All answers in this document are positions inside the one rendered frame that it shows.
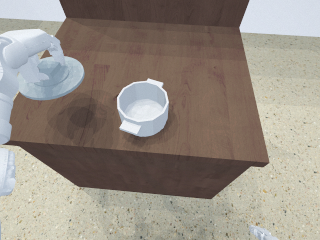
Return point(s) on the robot right hand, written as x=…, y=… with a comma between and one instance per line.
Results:
x=261, y=233

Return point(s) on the table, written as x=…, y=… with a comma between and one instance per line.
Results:
x=213, y=131

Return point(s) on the lid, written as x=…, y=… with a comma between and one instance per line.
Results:
x=67, y=79

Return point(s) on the left robot forearm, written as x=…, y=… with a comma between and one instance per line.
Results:
x=13, y=55

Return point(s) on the robot left hand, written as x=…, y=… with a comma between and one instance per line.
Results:
x=36, y=41

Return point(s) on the knob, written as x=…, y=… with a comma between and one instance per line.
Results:
x=50, y=68

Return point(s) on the pot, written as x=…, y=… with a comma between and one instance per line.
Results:
x=143, y=108

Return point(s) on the left robot upper arm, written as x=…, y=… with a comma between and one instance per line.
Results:
x=7, y=173

